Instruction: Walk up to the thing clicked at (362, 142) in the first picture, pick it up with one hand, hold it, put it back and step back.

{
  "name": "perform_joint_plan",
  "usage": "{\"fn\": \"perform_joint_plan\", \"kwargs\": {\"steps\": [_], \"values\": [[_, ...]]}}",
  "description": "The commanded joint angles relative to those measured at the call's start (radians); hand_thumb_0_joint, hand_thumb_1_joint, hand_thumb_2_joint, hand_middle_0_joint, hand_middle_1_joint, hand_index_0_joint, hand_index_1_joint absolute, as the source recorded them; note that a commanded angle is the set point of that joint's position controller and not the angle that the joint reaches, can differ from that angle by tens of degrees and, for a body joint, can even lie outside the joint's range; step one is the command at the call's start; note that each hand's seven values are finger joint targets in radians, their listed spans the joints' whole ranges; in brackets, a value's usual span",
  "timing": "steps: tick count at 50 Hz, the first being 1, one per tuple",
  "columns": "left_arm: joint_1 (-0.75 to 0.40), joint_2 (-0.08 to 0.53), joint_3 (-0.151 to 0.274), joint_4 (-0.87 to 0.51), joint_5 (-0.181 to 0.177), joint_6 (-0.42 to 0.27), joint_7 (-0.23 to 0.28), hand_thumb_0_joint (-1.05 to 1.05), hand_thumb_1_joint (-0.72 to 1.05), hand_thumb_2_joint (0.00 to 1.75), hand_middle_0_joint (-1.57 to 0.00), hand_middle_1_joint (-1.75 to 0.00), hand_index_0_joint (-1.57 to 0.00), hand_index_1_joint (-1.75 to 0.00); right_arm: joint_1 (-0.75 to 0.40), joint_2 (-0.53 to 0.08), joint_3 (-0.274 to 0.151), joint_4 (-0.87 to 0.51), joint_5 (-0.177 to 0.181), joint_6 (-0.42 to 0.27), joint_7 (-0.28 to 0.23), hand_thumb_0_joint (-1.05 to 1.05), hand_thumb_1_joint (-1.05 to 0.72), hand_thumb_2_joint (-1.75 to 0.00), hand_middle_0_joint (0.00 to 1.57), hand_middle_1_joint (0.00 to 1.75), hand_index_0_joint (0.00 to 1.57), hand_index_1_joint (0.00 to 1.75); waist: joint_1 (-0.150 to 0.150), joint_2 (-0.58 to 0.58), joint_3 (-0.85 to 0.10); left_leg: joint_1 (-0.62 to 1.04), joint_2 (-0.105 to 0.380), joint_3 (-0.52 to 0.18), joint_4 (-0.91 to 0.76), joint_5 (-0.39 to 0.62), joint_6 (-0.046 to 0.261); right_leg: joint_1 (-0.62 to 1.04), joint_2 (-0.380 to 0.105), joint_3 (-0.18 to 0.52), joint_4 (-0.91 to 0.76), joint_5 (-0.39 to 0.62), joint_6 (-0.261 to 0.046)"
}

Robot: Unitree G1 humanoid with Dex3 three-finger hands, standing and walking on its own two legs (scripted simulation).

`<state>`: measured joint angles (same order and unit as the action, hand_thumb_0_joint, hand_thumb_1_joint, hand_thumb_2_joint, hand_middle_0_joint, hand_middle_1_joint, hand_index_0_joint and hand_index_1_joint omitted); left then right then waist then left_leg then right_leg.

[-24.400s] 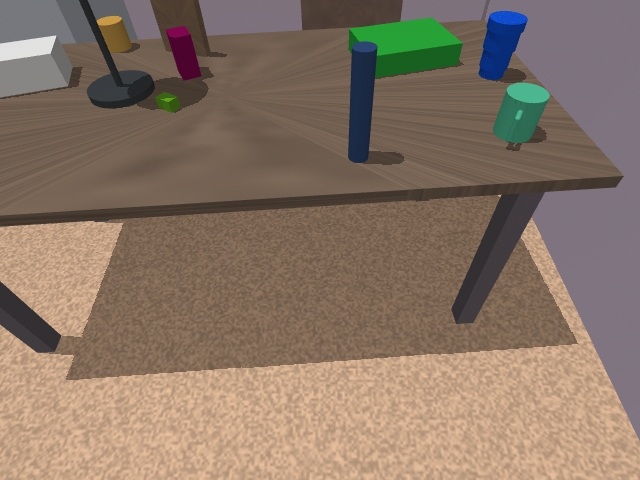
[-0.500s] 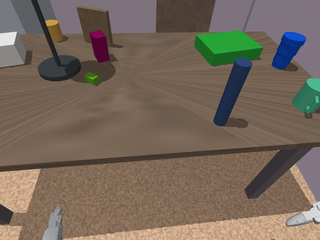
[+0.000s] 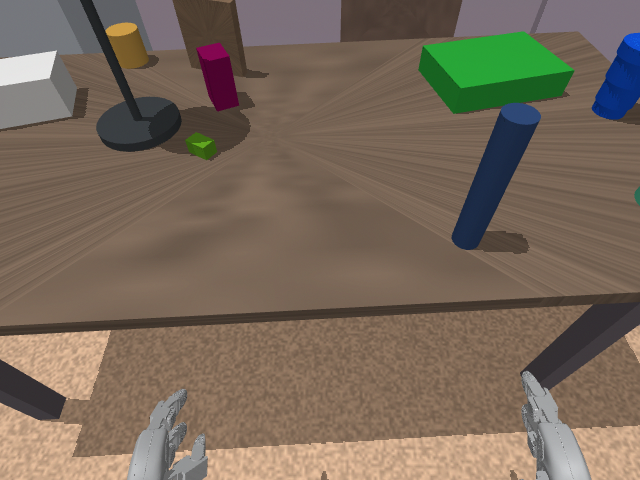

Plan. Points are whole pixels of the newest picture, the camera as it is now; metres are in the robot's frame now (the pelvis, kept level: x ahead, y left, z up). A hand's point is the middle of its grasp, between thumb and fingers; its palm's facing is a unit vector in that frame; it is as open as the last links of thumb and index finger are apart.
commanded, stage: home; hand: right
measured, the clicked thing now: (488, 187) +0.47 -0.23 +0.08
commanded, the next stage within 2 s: none
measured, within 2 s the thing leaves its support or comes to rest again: neither
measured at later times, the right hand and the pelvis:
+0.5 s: hand (476, 442) +0.18 -0.18 -0.09, palm faces +0.09 +0.97 -0.24, open 17.5 cm; pelvis +0.01 +0.00 -0.01, yaw +1 degrees
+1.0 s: hand out of the picture +0.05 -0.27 -0.13, palm faces -0.07 +0.92 -0.38, open 17.5 cm; pelvis -0.02 -0.01 +0.01, yaw +1 degrees
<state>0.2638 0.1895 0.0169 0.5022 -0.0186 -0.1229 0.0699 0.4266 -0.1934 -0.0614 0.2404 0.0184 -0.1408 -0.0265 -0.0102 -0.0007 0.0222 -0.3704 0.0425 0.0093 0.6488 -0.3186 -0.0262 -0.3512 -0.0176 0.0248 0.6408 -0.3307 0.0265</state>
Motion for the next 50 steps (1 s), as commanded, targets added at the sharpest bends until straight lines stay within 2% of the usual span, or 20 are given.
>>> {"fn": "perform_joint_plan", "kwargs": {"steps": [1,2,3,4,5,6,8,10,11,12,16,21,23,24,25,27,31,37,44,50], "values": [[-0.078,0.030,-0.027,-0.137,0.011,-0.046,0.007,0.00,0.90,0.90,-0.20,-0.30,-0.20,-0.30,-0.157,-0.082,0.001,-0.101,-0.009,-0.048,-0.014,0.00,0.53,-0.07,0.06,0.06,0.06,0.06,0.008,-0.062,-0.176,0.054,-0.028,0.046,-0.074,0.167,0.023,0.017,0.021,-0.062,-0.083,0.167,-0.023],[-0.075,0.100,0.024,-0.177,0.011,-0.047,0.014,0.00,0.90,0.90,-0.20,-0.30,-0.20,-0.30,-0.121,-0.145,-0.059,-0.044,-0.010,-0.037,-0.023,0.00,0.53,-0.07,0.06,0.06,0.05,0.06,0.006,-0.056,-0.191,0.068,-0.028,0.049,-0.074,0.170,0.022,0.017,0.021,-0.060,-0.084,0.171,-0.021],[-0.021,0.098,0.025,-0.147,0.014,-0.038,0.014,0.00,0.90,0.90,-0.20,-0.30,-0.20,-0.30,-0.127,-0.147,-0.050,-0.072,-0.011,-0.030,-0.025,0.00,0.52,-0.07,0.06,0.06,0.06,0.06,0.008,-0.081,-0.213,0.082,-0.028,0.047,-0.070,0.199,0.023,0.031,0.023,-0.063,-0.082,0.199,-0.018],[-0.009,0.138,0.055,-0.159,0.015,-0.034,0.016,0.00,0.90,0.90,-0.20,-0.30,-0.20,-0.30,-0.106,-0.183,-0.084,-0.026,-0.009,-0.018,-0.031,0.00,0.54,-0.06,0.05,0.05,0.05,0.05,0.007,-0.063,-0.214,0.094,-0.027,0.048,-0.070,0.219,0.020,0.035,0.022,-0.065,-0.078,0.215,-0.018],[-0.002,0.135,0.056,-0.154,0.016,-0.026,0.016,0.00,0.90,0.90,-0.20,-0.30,-0.20,-0.30,-0.114,-0.199,-0.093,-0.037,-0.011,-0.010,-0.034,0.00,0.54,-0.06,0.05,0.05,0.05,0.05,0.001,-0.082,-0.222,0.105,-0.024,0.044,-0.075,0.241,0.019,0.042,0.026,-0.070,-0.073,0.233,-0.018],[-0.055,0.146,0.035,-0.041,0.024,-0.024,0.015,0.00,0.90,0.90,-0.20,-0.30,-0.20,-0.30,-0.101,-0.193,-0.140,-0.033,-0.013,-0.008,-0.057,0.00,0.57,-0.04,0.05,0.05,0.05,0.05,-0.028,-0.078,-0.199,0.122,-0.035,0.043,-0.065,0.247,0.021,0.022,0.027,-0.065,-0.052,0.242,-0.020],[-0.078,0.119,0.012,-0.070,0.017,-0.021,0.017,0.00,0.90,0.90,-0.20,-0.30,-0.20,-0.30,-0.120,-0.154,-0.083,-0.030,-0.014,0.007,-0.063,0.00,0.54,-0.06,0.05,0.05,0.05,0.05,-0.002,-0.069,-0.151,0.102,-0.036,0.040,-0.079,0.205,0.020,0.011,0.024,-0.068,-0.062,0.191,-0.023],[-0.078,0.116,0.009,-0.068,0.016,-0.021,0.010,0.00,0.90,0.90,-0.20,-0.30,-0.20,-0.30,-0.089,-0.039,0.016,0.026,-0.007,0.025,-0.060,0.00,0.54,-0.06,0.05,0.06,0.05,0.06,0.020,-0.020,-0.132,0.080,-0.047,0.053,-0.072,0.218,0.023,-0.001,0.013,-0.063,-0.065,0.204,-0.024],[-0.085,0.124,0.018,-0.060,0.015,-0.018,0.008,0.00,0.90,0.90,-0.20,-0.30,-0.20,-0.30,-0.142,-0.048,0.019,-0.010,-0.006,0.025,-0.062,0.00,0.54,-0.06,0.05,0.05,0.05,0.05,0.025,-0.041,-0.139,0.063,-0.045,0.053,-0.068,0.220,0.023,0.004,0.013,-0.063,-0.060,0.204,-0.023],[-0.080,0.132,0.024,-0.055,0.015,-0.013,0.009,0.00,0.90,0.90,-0.20,-0.30,-0.20,-0.30,-0.126,-0.056,0.008,-0.008,-0.009,0.024,-0.067,0.00,0.54,-0.06,0.05,0.05,0.05,0.05,0.021,-0.020,-0.142,0.060,-0.048,0.055,-0.063,0.230,0.023,0.012,0.011,-0.061,-0.054,0.218,-0.024],[-0.086,0.128,0.026,-0.039,0.014,-0.003,0.002,0.00,0.90,0.90,-0.20,-0.30,-0.20,-0.30,-0.162,-0.040,0.042,-0.028,-0.009,0.029,-0.068,0.00,0.55,-0.05,0.05,0.05,0.05,0.05,0.027,0.030,-0.149,0.041,-0.049,0.061,-0.054,0.222,0.018,0.020,0.007,-0.056,-0.046,0.214,-0.028],[-0.095,0.139,0.035,-0.036,0.011,0.011,0.008,0.00,0.90,0.90,-0.20,-0.30,-0.20,-0.30,-0.146,-0.104,-0.013,-0.045,-0.015,0.038,-0.082,0.00,0.57,-0.04,0.05,0.05,0.05,0.05,0.003,0.047,-0.206,0.065,-0.045,0.050,-0.038,0.239,0.013,0.018,0.012,-0.060,-0.018,0.234,-0.029],[-0.095,0.136,0.035,-0.040,0.010,0.017,0.012,0.00,0.90,0.90,-0.20,-0.30,-0.20,-0.30,-0.139,-0.113,-0.023,-0.052,-0.015,0.042,-0.086,0.00,0.56,-0.04,0.05,0.05,0.05,0.05,0.001,0.041,-0.216,0.066,-0.041,0.044,-0.040,0.223,0.011,0.012,0.017,-0.066,-0.013,0.213,-0.032],[-0.097,0.138,0.034,-0.039,0.008,0.016,0.012,0.00,0.90,0.90,-0.20,-0.30,-0.20,-0.30,-0.135,-0.092,-0.004,-0.033,-0.013,0.050,-0.085,0.00,0.58,-0.04,0.05,0.05,0.05,0.05,0.006,0.036,-0.205,0.064,-0.040,0.043,-0.039,0.229,0.010,0.005,0.019,-0.069,-0.013,0.216,-0.031],[-0.061,0.311,0.068,0.115,0.083,0.048,-0.018,0.00,0.90,0.90,-0.20,-0.30,-0.20,-0.30,-0.115,-0.339,-0.042,0.206,-0.092,0.054,-0.055,0.00,0.55,-0.05,0.05,0.05,0.05,0.05,0.004,0.024,-0.227,0.148,0.059,-0.061,0.005,0.422,0.066,0.041,-0.059,0.009,0.044,0.381,-0.065],[-0.041,0.300,0.068,0.140,0.081,0.070,-0.033,0.00,0.90,0.90,-0.20,-0.30,-0.20,-0.30,-0.129,-0.322,-0.044,0.237,-0.087,0.063,-0.034,0.00,0.54,-0.06,0.05,0.05,0.05,0.05,0.023,-0.003,-0.257,0.150,0.073,-0.081,0.016,0.460,0.101,0.070,-0.061,0.010,0.055,0.381,-0.074],[-0.061,0.299,0.051,0.184,0.054,0.072,-0.057,0.00,0.90,0.90,-0.20,-0.30,-0.20,-0.30,-0.176,-0.281,-0.003,0.324,-0.053,0.058,-0.005,0.00,0.57,-0.05,0.05,0.05,0.05,0.05,0.019,-0.006,-0.149,0.083,0.048,-0.060,-0.011,0.319,0.084,0.064,-0.072,0.037,-0.017,0.299,-0.077],[-0.118,0.331,0.040,0.261,0.053,0.088,-0.064,0.00,0.90,0.90,-0.20,-0.30,-0.20,-0.30,-0.231,-0.327,0.009,0.476,-0.052,0.082,0.007,0.00,0.57,-0.04,0.05,0.05,0.05,0.05,0.011,-0.023,0.004,0.064,0.039,-0.078,-0.103,0.130,0.074,0.005,-0.074,0.073,-0.160,0.060,-0.079],[-0.114,0.361,0.030,0.375,0.040,0.097,-0.069,0.00,0.90,0.90,-0.20,-0.30,-0.20,-0.30,-0.251,-0.369,0.023,0.621,-0.046,0.087,0.009,0.00,0.58,-0.04,0.05,0.05,0.05,0.05,0.016,0.018,-0.047,0.144,0.065,-0.106,-0.204,0.159,0.065,0.118,-0.069,0.065,-0.211,0.092,-0.070],[-0.121,0.388,0.022,0.461,0.041,0.105,-0.074,0.00,0.90,0.90,-0.20,-0.30,-0.20,-0.30,-0.273,-0.388,0.039,0.711,-0.038,0.100,0.013,0.00,0.56,-0.05,0.05,0.05,0.05,0.05,0.014,0.012,0.039,0.118,0.063,-0.121,-0.304,-0.007,0.054,0.123,-0.074,0.075,-0.308,-0.017,-0.063]]}}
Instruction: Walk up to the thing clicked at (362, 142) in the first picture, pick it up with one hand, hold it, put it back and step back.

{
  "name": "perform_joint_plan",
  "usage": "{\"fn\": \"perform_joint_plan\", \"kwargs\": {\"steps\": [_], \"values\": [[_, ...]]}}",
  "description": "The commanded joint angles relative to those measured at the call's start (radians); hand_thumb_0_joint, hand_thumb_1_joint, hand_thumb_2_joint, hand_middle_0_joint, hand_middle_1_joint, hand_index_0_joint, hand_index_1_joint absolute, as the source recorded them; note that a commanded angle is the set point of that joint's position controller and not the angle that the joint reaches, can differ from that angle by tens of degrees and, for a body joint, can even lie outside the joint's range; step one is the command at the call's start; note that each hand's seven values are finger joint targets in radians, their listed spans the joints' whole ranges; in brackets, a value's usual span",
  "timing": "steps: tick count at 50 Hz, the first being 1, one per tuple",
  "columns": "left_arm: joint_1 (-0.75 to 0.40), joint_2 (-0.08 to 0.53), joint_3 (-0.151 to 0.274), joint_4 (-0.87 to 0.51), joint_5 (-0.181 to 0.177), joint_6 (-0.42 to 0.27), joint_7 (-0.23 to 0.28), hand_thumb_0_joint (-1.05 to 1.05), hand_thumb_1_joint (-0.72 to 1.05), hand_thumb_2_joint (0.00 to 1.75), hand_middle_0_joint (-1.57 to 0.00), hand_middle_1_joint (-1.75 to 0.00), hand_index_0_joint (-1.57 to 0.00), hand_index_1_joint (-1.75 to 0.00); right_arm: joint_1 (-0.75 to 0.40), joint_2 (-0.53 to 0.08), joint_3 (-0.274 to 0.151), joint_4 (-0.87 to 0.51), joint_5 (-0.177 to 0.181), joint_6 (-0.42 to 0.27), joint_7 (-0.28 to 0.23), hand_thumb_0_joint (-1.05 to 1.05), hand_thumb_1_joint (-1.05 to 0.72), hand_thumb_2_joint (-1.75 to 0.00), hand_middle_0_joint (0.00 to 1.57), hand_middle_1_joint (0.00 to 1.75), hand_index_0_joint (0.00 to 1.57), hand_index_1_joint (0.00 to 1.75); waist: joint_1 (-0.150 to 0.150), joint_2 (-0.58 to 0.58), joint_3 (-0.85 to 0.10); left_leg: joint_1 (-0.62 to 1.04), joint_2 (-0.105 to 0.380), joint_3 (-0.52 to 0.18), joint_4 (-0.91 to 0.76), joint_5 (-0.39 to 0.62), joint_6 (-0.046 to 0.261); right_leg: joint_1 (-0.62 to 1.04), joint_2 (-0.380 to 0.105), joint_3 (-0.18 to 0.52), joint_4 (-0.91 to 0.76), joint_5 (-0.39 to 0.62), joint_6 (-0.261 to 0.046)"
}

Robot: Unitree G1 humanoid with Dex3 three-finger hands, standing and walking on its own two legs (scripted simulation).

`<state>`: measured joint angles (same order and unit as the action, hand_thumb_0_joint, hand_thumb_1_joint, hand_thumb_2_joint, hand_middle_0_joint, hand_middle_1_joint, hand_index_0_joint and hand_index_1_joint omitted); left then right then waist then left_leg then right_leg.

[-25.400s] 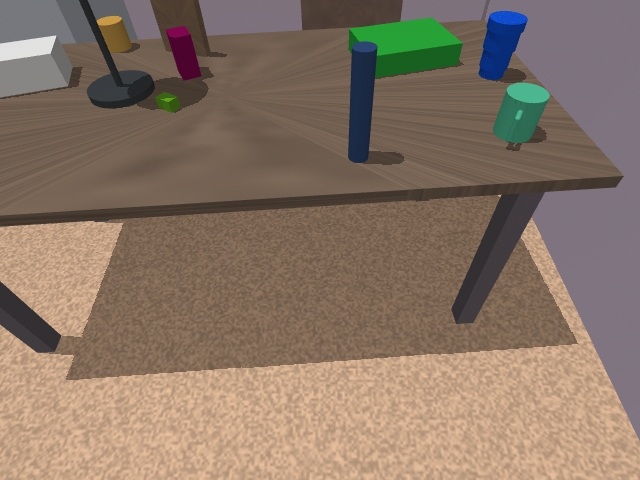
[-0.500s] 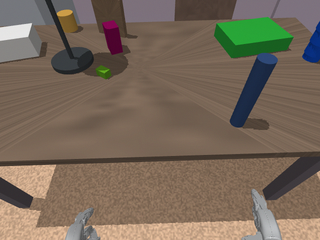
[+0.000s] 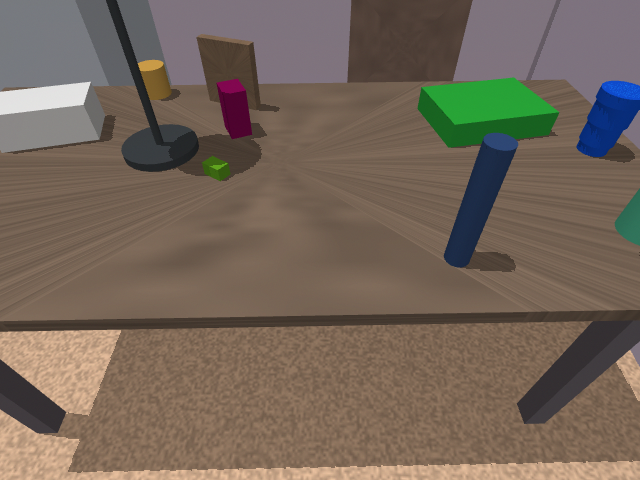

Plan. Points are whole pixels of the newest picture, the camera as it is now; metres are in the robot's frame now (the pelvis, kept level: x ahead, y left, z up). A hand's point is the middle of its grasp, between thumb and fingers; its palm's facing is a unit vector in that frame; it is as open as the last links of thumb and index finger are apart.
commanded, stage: home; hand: right
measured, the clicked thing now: (475, 207) +0.49 -0.23 +0.07
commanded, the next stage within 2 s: stand in 1.36 s
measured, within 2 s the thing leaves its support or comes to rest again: neither
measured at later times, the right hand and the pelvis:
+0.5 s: hand out of the picture +0.05 -0.26 -0.14, palm faces -0.06 +0.93 -0.36, open 17.4 cm; pelvis +0.00 +0.00 +0.01, yaw +0 degrees
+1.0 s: hand out of the picture +0.11 -0.25 -0.14, palm faces -0.05 +0.93 -0.36, open 17.3 cm; pelvis +0.03 +0.00 +0.01, yaw +1 degrees
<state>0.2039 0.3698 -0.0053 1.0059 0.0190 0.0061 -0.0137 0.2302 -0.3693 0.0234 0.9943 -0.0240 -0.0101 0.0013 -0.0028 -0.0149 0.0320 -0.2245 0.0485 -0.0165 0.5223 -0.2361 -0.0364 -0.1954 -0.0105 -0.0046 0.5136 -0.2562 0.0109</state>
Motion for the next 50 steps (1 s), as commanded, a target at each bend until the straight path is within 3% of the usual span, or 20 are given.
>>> {"fn": "perform_joint_plan", "kwargs": {"steps": [1,4,5,8,11,14,27,29,33,41,46,50], "values": [[-0.050,0.212,0.043,-0.030,0.003,-0.024,0.009,0.00,0.90,0.90,-0.20,-0.30,-0.20,-0.30,-0.076,-0.221,-0.048,-0.031,0.004,-0.029,-0.014,0.00,0.56,-0.05,0.05,0.05,0.05,0.05,0.007,0.029,0.030,-0.011,0.060,-0.097,-0.182,-0.117,0.065,-0.044,-0.080,0.108,-0.192,-0.114,-0.046],[-0.054,0.212,0.040,-0.004,0.002,-0.025,0.009,0.00,0.90,0.90,-0.20,-0.30,-0.20,-0.30,-0.079,-0.216,-0.045,-0.005,0.006,-0.027,-0.011,0.00,0.54,-0.06,0.05,0.05,0.05,0.05,0.009,0.019,0.020,-0.007,0.060,-0.093,-0.192,-0.099,0.063,-0.023,-0.086,0.106,-0.209,-0.103,-0.046],[-0.051,0.219,0.043,0.005,0.000,-0.025,0.008,0.00,0.90,0.90,-0.20,-0.30,-0.20,-0.30,-0.076,-0.219,-0.046,0.006,0.006,-0.025,-0.012,0.00,0.55,-0.05,0.05,0.05,0.05,0.05,0.007,0.026,0.035,-0.002,0.057,-0.095,-0.202,-0.138,0.063,-0.049,-0.082,0.113,-0.219,-0.135,-0.044],[-0.055,0.218,0.040,0.019,0.001,-0.028,0.009,0.00,0.90,0.90,-0.20,-0.30,-0.20,-0.30,-0.069,-0.208,-0.044,0.023,0.010,-0.024,-0.009,0.00,0.57,-0.04,0.05,0.05,0.05,0.05,0.003,0.004,0.020,0.028,0.056,-0.084,-0.189,-0.086,0.061,-0.046,-0.093,0.123,-0.239,-0.130,-0.045],[-0.060,0.210,0.040,0.033,-0.001,-0.026,0.009,0.00,0.90,0.90,-0.20,-0.30,-0.20,-0.30,-0.073,-0.216,-0.045,0.036,0.006,-0.021,-0.010,0.00,0.54,-0.06,0.05,0.05,0.05,0.05,0.003,0.031,0.030,0.001,0.057,-0.094,-0.212,-0.138,0.062,-0.043,-0.085,0.113,-0.239,-0.138,-0.041],[-0.053,0.210,0.038,0.046,0.001,-0.027,0.011,0.00,0.90,0.90,-0.20,-0.30,-0.20,-0.30,-0.080,-0.202,-0.045,0.041,0.009,-0.019,-0.009,0.00,0.56,-0.05,0.05,0.05,0.05,0.05,0.004,0.002,0.022,0.024,0.056,-0.085,-0.200,-0.095,0.061,-0.049,-0.092,0.116,-0.248,-0.138,-0.041],[-0.072,0.200,0.039,0.076,-0.005,-0.025,0.015,0.00,0.90,0.90,-0.20,-0.30,-0.20,-0.30,-0.114,-0.212,-0.043,0.065,0.012,-0.018,-0.013,0.00,0.55,-0.06,0.05,0.05,0.05,0.05,0.007,0.041,-0.001,0.036,0.071,-0.091,-0.225,-0.013,0.060,0.013,-0.093,0.092,-0.221,0.007,-0.034],[-0.072,0.199,0.039,0.078,-0.008,-0.025,0.015,0.00,0.90,0.90,-0.20,-0.30,-0.20,-0.30,-0.117,-0.211,-0.043,0.069,0.012,-0.019,-0.014,0.00,0.55,-0.05,0.05,0.05,0.05,0.05,0.008,0.033,-0.015,0.047,0.073,-0.089,-0.222,0.024,0.059,0.032,-0.096,0.091,-0.216,0.038,-0.034],[-0.085,0.192,0.035,0.079,-0.007,-0.030,0.017,0.00,0.90,0.90,-0.20,-0.30,-0.20,-0.30,-0.131,-0.211,-0.042,0.071,0.016,-0.023,-0.016,0.00,0.55,-0.05,0.05,0.05,0.05,0.05,0.007,0.027,-0.062,0.095,0.082,-0.079,-0.194,0.197,0.058,0.068,-0.107,0.086,-0.209,0.173,-0.027],[-0.101,0.194,0.039,0.088,-0.010,-0.027,0.020,0.00,0.90,0.90,-0.20,-0.30,-0.20,-0.30,-0.144,-0.209,-0.040,0.081,0.017,-0.021,-0.019,0.00,0.54,-0.06,0.05,0.05,0.05,0.05,0.006,0.025,-0.058,0.107,0.081,-0.071,-0.202,0.238,0.054,0.093,-0.110,0.072,-0.212,0.212,-0.019],[-0.111,0.187,0.039,0.084,-0.010,-0.030,0.023,0.00,0.90,0.90,-0.20,-0.30,-0.20,-0.30,-0.147,-0.207,-0.044,0.080,0.017,-0.020,-0.019,0.00,0.52,-0.07,0.06,0.06,0.06,0.06,0.005,0.014,-0.090,0.136,0.086,-0.063,-0.186,0.334,0.053,0.127,-0.118,0.061,-0.205,0.308,-0.017],[-0.117,0.187,0.041,0.083,-0.007,-0.028,0.024,0.00,0.90,0.90,-0.20,-0.30,-0.20,-0.30,-0.157,-0.202,-0.045,0.081,0.015,-0.016,-0.020,0.00,0.51,-0.08,0.06,0.06,0.06,0.06,0.004,0.020,-0.066,0.124,0.082,-0.060,-0.197,0.277,0.050,0.114,-0.115,0.058,-0.222,0.252,-0.017]]}}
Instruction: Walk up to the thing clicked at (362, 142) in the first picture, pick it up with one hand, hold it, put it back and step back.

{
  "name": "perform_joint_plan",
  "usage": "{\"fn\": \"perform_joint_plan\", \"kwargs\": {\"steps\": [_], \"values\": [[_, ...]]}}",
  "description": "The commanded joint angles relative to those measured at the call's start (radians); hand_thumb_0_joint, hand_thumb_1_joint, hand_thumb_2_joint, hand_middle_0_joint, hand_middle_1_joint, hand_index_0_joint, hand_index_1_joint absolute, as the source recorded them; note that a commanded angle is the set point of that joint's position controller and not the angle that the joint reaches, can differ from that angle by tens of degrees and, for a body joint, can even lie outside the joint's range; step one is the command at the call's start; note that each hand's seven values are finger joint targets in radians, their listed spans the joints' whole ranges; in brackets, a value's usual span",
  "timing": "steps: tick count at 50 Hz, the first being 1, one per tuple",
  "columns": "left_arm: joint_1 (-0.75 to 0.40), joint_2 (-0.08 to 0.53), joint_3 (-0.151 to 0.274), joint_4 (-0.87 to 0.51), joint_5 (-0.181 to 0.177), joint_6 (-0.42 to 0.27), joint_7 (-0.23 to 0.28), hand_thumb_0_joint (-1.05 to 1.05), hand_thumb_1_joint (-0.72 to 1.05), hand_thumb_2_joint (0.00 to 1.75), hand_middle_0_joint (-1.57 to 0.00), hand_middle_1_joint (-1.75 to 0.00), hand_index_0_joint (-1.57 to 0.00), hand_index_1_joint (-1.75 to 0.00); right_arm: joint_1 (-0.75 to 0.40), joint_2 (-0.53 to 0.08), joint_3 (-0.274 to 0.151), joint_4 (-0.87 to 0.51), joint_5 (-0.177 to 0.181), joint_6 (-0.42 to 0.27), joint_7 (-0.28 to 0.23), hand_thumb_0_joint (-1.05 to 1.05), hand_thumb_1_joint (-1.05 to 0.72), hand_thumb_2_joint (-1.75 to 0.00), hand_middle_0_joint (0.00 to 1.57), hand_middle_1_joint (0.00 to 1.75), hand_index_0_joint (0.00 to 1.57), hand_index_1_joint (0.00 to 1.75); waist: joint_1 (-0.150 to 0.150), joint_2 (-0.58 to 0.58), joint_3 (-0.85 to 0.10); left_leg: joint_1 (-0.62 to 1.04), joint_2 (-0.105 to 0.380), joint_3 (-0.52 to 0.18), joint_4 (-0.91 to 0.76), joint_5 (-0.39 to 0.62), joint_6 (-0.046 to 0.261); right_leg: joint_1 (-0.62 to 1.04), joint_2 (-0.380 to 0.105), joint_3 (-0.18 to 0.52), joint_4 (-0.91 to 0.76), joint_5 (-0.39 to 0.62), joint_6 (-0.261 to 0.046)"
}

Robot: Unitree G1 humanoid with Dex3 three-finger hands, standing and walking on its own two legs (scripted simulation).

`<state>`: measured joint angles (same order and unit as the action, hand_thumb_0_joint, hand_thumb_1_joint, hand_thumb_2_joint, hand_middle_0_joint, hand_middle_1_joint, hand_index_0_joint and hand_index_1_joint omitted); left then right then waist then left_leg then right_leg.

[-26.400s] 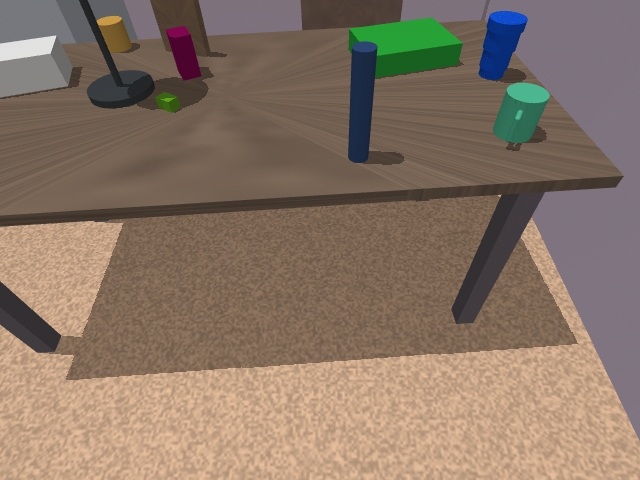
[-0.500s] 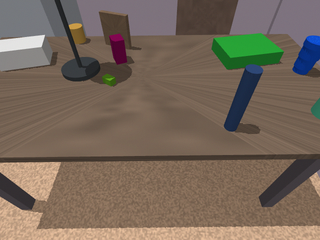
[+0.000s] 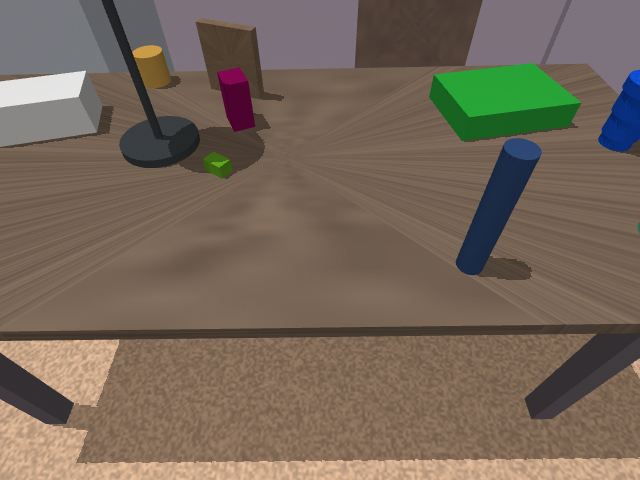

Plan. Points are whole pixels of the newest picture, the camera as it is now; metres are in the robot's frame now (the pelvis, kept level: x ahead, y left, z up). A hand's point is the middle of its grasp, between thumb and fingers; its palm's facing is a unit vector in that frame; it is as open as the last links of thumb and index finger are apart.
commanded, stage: home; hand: right
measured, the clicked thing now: (491, 215) +0.46 -0.23 +0.06
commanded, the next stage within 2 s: stand in 0.36 s
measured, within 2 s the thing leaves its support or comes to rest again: neither
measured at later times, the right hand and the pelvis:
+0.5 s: hand out of the picture +0.07 -0.26 -0.16, palm faces -0.05 +0.94 -0.35, open 17.2 cm; pelvis +0.00 +0.00 +0.00, yaw +1 degrees
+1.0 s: hand out of the picture +0.06 -0.26 -0.16, palm faces -0.05 +0.94 -0.35, open 8.0 cm; pelvis -0.01 +0.00 +0.00, yaw +1 degrees
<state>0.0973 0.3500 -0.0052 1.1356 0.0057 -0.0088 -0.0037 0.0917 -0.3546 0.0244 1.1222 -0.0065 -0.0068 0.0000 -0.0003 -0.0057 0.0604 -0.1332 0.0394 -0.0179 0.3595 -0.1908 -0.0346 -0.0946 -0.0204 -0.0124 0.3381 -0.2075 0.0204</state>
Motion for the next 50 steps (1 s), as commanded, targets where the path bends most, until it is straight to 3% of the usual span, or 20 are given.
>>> {"fn": "perform_joint_plan", "kwargs": {"steps": [1,13,20,23,25,26,33,37,41,50], "values": [[-0.016,0.206,0.042,-0.049,0.005,-0.013,0.015,0.00,0.90,0.90,-0.20,-0.30,-0.20,-0.30,-0.020,-0.217,-0.047,-0.047,-0.002,-0.019,-0.019,0.00,0.52,-0.07,0.06,0.06,0.06,0.06,0.000,0.008,-0.103,0.034,0.092,-0.063,-0.035,0.251,0.046,0.029,-0.109,0.068,-0.046,0.226,-0.028],[-0.016,0.209,0.048,-0.051,0.005,-0.011,0.013,0.00,0.90,0.90,-0.20,-0.30,-0.20,-0.30,-0.029,-0.214,-0.051,-0.046,-0.002,-0.020,-0.017,0.00,0.53,-0.07,0.06,0.06,0.06,0.06,0.003,0.022,-0.085,0.028,0.088,-0.064,-0.054,0.201,0.040,0.020,-0.106,0.061,-0.060,0.159,-0.031],[-0.014,0.210,0.047,-0.055,0.003,-0.014,0.015,0.00,0.90,0.90,-0.20,-0.30,-0.20,-0.30,-0.018,-0.213,-0.051,-0.046,-0.003,-0.019,-0.017,0.00,0.51,-0.08,0.06,0.06,0.06,0.06,0.000,0.006,-0.099,0.043,0.091,-0.062,-0.048,0.247,0.044,0.032,-0.113,0.062,-0.055,0.219,-0.033],[-0.008,0.211,0.047,-0.053,0.003,-0.014,0.014,0.00,0.90,0.90,-0.20,-0.30,-0.20,-0.30,-0.013,-0.211,-0.050,-0.044,-0.001,-0.017,-0.015,0.00,0.52,-0.07,0.06,0.06,0.06,0.06,-0.001,0.004,-0.080,0.028,0.088,-0.066,-0.059,0.195,0.042,0.020,-0.109,0.062,-0.070,0.161,-0.032],[-0.008,0.213,0.047,-0.055,0.004,-0.014,0.014,0.00,0.90,0.90,-0.20,-0.30,-0.20,-0.30,-0.015,-0.212,-0.051,-0.047,-0.003,-0.017,-0.014,0.00,0.36,-0.23,0.20,0.22,0.20,0.22,0.000,0.007,-0.071,0.019,0.085,-0.066,-0.060,0.175,0.041,0.013,-0.107,0.062,-0.076,0.146,-0.031],[-0.008,0.215,0.048,-0.056,0.004,-0.015,0.014,0.00,0.90,0.90,-0.20,-0.30,-0.20,-0.30,-0.012,-0.209,-0.050,-0.047,-0.004,-0.016,-0.014,0.00,0.28,-0.31,0.20,0.30,0.20,0.30,0.000,0.004,-0.075,0.026,0.086,-0.064,-0.057,0.178,0.042,0.017,-0.111,0.065,-0.074,0.148,-0.034],[-0.004,0.217,0.050,-0.058,0.003,-0.015,0.012,0.00,0.90,0.90,-0.20,-0.30,-0.20,-0.30,-0.004,-0.214,-0.050,-0.047,-0.003,-0.019,-0.014,0.00,-0.28,-0.87,0.20,0.30,0.20,0.30,0.002,0.021,-0.076,0.017,0.087,-0.072,-0.067,0.164,0.046,0.019,-0.112,0.065,-0.071,0.138,-0.035],[-0.001,0.217,0.050,-0.060,0.003,-0.016,0.012,0.00,0.90,0.90,-0.20,-0.30,-0.20,-0.30,-0.004,-0.210,-0.050,-0.050,-0.001,-0.020,-0.015,0.00,-0.60,-0.90,0.20,0.30,0.20,0.30,0.003,0.012,-0.089,0.037,0.090,-0.071,-0.059,0.211,0.044,0.020,-0.112,0.061,-0.065,0.167,-0.034],[-0.002,0.216,0.050,-0.061,0.005,-0.014,0.011,0.00,0.90,0.90,-0.20,-0.30,-0.20,-0.30,0.000,-0.210,-0.050,-0.049,-0.004,-0.019,-0.014,0.00,-0.90,-0.90,0.20,0.30,0.20,0.30,0.001,0.006,-0.066,0.017,0.085,-0.070,-0.071,0.157,0.043,0.008,-0.111,0.063,-0.075,0.117,-0.034],[-0.003,0.217,0.051,-0.067,0.005,-0.015,0.010,0.00,0.90,0.90,-0.20,-0.30,-0.20,-0.30,0.001,-0.214,-0.055,-0.051,-0.004,-0.019,-0.012,0.00,-0.90,-0.90,0.20,0.30,0.20,0.30,0.001,0.018,-0.071,0.012,0.087,-0.076,-0.070,0.141,0.045,0.010,-0.114,0.065,-0.075,0.098,-0.038]]}}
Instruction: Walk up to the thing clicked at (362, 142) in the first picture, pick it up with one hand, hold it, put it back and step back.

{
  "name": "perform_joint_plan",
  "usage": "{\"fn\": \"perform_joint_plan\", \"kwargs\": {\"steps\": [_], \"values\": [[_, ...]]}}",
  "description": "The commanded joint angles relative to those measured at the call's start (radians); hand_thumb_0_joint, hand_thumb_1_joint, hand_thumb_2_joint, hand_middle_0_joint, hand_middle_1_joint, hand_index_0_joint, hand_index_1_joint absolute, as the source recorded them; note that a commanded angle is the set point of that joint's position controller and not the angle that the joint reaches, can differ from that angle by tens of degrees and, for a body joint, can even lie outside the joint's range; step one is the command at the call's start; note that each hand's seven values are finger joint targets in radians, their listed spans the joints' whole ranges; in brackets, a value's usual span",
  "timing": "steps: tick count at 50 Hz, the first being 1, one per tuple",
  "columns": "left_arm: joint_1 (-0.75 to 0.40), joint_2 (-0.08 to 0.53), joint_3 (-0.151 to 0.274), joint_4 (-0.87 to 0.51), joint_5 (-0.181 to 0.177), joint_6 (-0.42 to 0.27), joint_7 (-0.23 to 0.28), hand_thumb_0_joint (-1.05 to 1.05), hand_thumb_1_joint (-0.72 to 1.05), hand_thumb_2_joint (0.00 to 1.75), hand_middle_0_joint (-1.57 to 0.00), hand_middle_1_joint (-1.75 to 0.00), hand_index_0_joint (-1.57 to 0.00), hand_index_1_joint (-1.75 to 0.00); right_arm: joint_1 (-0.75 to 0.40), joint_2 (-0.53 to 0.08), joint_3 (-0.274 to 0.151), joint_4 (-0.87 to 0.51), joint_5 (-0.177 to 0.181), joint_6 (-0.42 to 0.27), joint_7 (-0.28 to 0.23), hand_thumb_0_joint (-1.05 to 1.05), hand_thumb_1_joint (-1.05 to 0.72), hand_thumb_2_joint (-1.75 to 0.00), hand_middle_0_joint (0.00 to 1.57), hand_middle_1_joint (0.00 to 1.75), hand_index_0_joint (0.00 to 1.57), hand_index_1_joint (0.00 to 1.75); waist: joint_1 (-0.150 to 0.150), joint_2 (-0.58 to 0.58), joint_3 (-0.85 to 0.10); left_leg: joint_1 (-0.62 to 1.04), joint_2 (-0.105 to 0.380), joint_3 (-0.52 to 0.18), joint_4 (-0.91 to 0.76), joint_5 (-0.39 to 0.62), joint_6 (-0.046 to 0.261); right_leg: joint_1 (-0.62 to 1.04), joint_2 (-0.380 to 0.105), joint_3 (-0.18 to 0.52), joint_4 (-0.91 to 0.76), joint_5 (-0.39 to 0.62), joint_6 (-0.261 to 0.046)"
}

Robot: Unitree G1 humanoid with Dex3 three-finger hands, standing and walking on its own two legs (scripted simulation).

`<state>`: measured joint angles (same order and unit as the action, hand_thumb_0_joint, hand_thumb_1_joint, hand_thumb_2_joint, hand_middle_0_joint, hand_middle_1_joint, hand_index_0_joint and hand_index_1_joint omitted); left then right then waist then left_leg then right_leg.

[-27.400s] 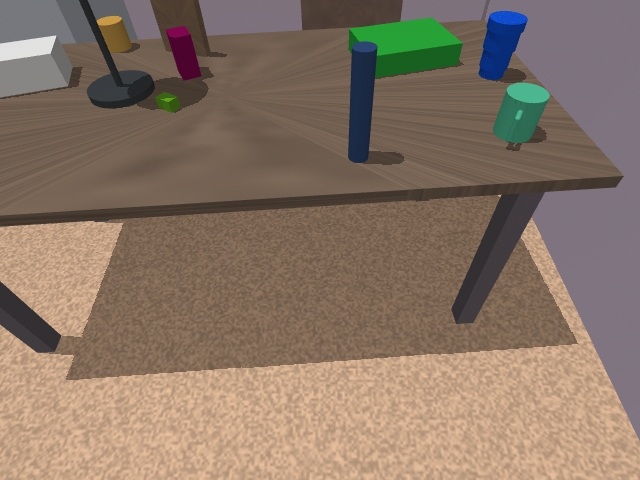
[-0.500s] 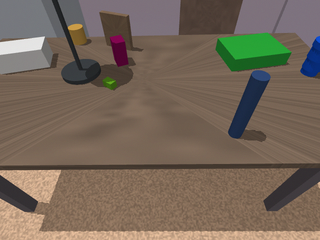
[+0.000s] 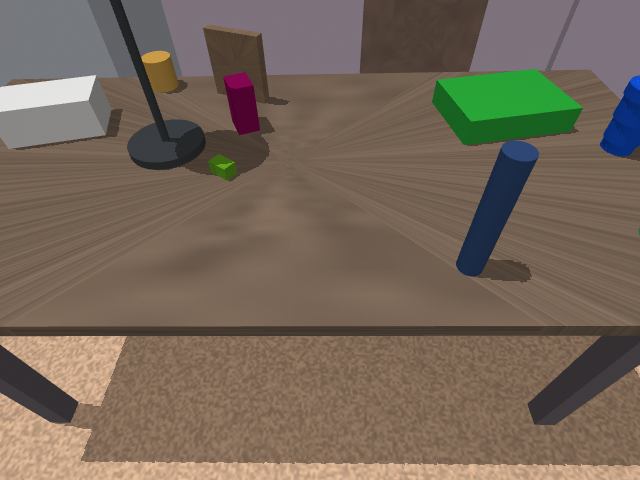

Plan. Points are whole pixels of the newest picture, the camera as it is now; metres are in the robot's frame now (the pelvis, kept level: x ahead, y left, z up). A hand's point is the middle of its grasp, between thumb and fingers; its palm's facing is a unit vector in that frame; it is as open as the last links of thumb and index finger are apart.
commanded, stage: stand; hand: right
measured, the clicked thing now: (490, 217) +0.46 -0.24 +0.06
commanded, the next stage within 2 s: step back in 1.98 s
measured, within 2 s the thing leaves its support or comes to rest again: neither
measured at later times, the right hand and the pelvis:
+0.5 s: hand out of the picture +0.06 -0.26 -0.16, palm faces -0.03 +0.94 -0.34, open 7.4 cm; pelvis +0.00 +0.00 +0.00, yaw +0 degrees
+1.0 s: hand out of the picture +0.07 -0.26 -0.16, palm faces -0.03 +0.94 -0.34, open 7.4 cm; pelvis +0.01 +0.00 +0.00, yaw +0 degrees
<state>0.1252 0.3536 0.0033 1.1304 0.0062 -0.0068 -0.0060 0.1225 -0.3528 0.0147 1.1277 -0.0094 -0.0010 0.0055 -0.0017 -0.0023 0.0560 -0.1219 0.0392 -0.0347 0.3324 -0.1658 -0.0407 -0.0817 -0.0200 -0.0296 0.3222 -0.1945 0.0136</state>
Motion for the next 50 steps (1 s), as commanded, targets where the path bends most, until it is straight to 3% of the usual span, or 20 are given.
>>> {"fn": "perform_joint_plan", "kwargs": {"steps": [1,8,28,40,50], "values": [[-0.027,0.215,0.041,-0.060,0.003,-0.018,0.012,0.00,0.90,0.90,-0.20,-0.30,-0.20,-0.30,-0.035,-0.215,-0.045,-0.056,-0.001,-0.026,-0.017,0.00,-0.90,-0.90,0.20,0.30,0.20,0.30,0.004,0.014,-0.071,0.005,0.088,-0.061,-0.045,0.130,0.051,-0.004,-0.113,0.082,-0.057,0.100,-0.030],[-0.023,0.211,0.038,-0.060,0.004,-0.017,0.011,0.00,0.90,0.90,-0.20,-0.30,-0.20,-0.30,-0.029,-0.213,-0.045,-0.051,-0.001,-0.024,-0.015,0.00,-0.90,-0.90,0.20,0.30,0.20,0.30,0.003,0.005,-0.045,-0.001,0.085,-0.064,-0.053,0.084,0.049,-0.033,-0.108,0.080,-0.069,0.044,-0.030],[-0.024,0.214,0.038,-0.066,0.004,-0.021,0.015,0.00,0.90,0.90,-0.20,-0.30,-0.20,-0.30,-0.024,-0.208,-0.046,-0.054,-0.001,-0.023,-0.015,0.00,-0.90,-0.90,0.20,0.30,0.20,0.30,0.000,0.005,-0.080,0.011,0.089,-0.055,-0.033,0.146,0.050,-0.002,-0.117,0.084,-0.056,0.135,-0.030],[-0.028,0.216,0.040,-0.066,0.003,-0.020,0.013,0.00,0.90,0.90,-0.20,-0.30,-0.20,-0.30,-0.028,-0.207,-0.046,-0.055,0.000,-0.023,-0.014,0.00,-0.90,-0.90,0.20,0.30,0.20,0.30,0.002,0.006,-0.057,0.006,0.088,-0.059,-0.046,0.120,0.047,-0.018,-0.112,0.082,-0.063,0.080,-0.032],[-0.024,0.215,0.040,-0.069,0.002,-0.022,0.015,0.00,0.90,0.90,-0.20,-0.30,-0.20,-0.30,-0.028,-0.208,-0.049,-0.057,0.000,-0.026,-0.017,0.00,-0.90,-0.90,0.20,0.30,0.20,0.30,0.001,0.008,-0.103,0.033,0.092,-0.049,-0.027,0.219,0.046,0.016,-0.118,0.077,-0.037,0.204,-0.031]]}}
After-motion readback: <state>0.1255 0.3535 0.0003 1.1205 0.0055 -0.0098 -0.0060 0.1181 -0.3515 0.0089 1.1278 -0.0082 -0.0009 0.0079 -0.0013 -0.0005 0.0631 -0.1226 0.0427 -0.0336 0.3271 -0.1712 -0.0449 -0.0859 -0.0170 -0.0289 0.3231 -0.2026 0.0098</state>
